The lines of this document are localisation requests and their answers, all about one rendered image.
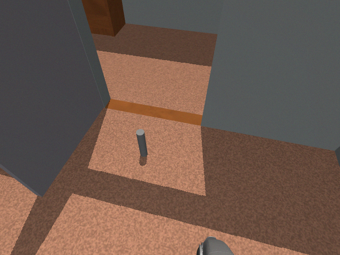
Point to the can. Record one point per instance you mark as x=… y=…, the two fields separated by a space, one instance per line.
x=142 y=142

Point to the bookshelf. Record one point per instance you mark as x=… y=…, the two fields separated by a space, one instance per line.
x=105 y=17

